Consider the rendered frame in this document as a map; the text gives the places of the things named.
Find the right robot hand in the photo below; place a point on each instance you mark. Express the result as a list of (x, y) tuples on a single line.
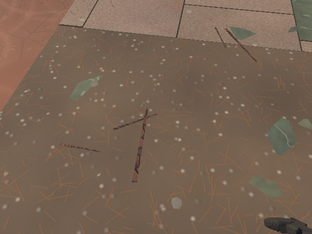
[(287, 225)]

